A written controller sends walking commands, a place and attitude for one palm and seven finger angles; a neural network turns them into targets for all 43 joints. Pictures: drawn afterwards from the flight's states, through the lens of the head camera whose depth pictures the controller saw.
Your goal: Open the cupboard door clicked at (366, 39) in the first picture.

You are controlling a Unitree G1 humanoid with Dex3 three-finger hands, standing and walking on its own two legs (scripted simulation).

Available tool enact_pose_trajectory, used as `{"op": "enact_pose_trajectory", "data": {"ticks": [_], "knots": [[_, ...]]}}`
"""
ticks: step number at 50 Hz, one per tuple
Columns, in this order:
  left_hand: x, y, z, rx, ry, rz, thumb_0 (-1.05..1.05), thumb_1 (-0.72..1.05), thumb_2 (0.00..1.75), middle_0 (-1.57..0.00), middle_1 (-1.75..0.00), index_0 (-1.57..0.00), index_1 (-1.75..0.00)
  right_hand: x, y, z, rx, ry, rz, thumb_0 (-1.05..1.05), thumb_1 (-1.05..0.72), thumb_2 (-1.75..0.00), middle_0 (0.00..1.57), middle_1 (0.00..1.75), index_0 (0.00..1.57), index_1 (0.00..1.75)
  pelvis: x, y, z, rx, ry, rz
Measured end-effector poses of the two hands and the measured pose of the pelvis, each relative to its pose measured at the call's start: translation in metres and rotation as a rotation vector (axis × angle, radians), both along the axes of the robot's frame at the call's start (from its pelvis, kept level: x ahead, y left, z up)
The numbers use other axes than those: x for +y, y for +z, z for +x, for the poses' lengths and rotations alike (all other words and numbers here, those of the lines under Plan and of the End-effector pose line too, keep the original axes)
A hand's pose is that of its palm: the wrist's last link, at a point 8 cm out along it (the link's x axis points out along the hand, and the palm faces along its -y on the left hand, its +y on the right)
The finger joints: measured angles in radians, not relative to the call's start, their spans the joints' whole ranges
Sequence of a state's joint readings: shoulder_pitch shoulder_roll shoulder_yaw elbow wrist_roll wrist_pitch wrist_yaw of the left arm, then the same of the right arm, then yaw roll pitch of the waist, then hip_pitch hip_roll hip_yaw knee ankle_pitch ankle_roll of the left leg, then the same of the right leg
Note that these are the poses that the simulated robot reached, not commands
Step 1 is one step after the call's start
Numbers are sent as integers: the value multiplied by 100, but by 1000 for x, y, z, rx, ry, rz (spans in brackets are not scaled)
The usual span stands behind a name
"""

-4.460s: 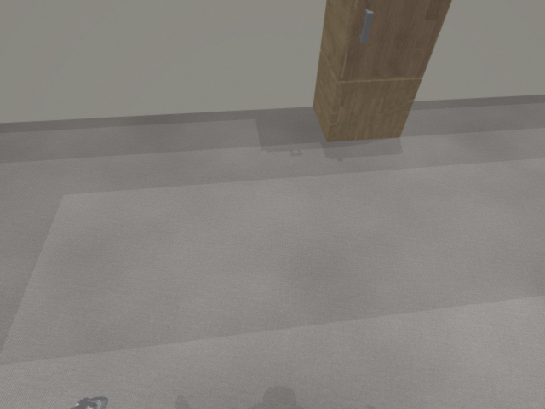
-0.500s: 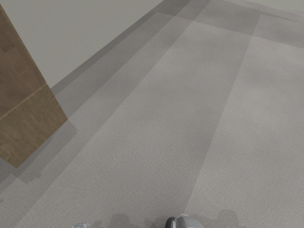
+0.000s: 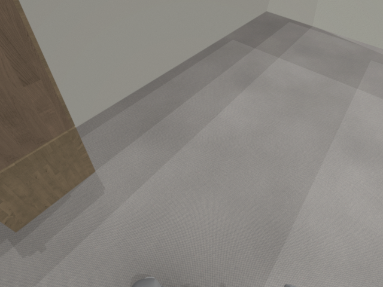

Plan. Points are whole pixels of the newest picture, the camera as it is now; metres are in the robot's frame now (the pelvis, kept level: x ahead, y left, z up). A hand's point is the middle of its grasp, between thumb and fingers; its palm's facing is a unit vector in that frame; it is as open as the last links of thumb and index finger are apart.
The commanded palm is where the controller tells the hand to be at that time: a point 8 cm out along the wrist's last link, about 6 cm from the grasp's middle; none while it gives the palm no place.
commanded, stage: walk to a spot facing it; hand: left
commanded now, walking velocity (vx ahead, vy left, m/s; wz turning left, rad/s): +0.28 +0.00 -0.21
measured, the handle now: out of the picture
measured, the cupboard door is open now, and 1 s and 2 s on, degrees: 0 0 0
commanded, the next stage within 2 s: turn to face it in 0.08 s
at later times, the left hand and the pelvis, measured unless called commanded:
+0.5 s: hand (140, 229) +0.28 +0.16 -0.16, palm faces +0.02 -0.98 -0.21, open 7.4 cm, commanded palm none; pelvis +0.17 -0.02 +0.00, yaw +2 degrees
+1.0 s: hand (95, 255) +0.20 +0.26 -0.17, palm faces +0.35 -0.91 -0.23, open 7.4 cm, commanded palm none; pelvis +0.20 +0.03 +0.00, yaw +19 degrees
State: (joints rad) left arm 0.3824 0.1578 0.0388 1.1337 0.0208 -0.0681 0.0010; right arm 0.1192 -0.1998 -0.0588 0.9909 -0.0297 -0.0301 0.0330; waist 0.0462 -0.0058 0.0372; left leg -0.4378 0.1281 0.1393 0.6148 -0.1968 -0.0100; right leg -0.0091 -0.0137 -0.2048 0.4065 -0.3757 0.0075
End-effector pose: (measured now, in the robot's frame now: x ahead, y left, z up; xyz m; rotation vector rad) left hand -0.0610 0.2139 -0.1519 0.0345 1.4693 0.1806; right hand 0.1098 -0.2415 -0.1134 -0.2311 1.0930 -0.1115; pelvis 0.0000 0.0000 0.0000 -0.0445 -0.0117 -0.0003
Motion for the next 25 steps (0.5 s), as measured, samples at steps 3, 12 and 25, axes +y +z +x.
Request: {"op": "enact_pose_trajectory", "data": {"ticks": [3, 12, 25], "knots": [[11, -9, 11, 73, 4, -21, 1, 91, 90, -20, -30, -20, -30, 18, -4, 33, -39, 11, -10, 1, -91, -90, 20, 30, 20, 30, 14, -8, 26, -11, -15, 12], [38, 11, 149, -44, -99, 24, 1, 91, 90, -19, -30, -19, -30, 27, -1, 19, 78, -168, -4, -2, -96, -89, 20, 30, 20, 30, 24, 11, 91, -13, -78, 34], [-6, 26, 327, -344, -141, 102, 1, 91, 90, -19, -30, -19, -30, 15, -41, 2, 429, -193, 120, 1, -91, -89, 20, 30, 20, 30, -17, -3, 165, 4, 36, 53]]}}
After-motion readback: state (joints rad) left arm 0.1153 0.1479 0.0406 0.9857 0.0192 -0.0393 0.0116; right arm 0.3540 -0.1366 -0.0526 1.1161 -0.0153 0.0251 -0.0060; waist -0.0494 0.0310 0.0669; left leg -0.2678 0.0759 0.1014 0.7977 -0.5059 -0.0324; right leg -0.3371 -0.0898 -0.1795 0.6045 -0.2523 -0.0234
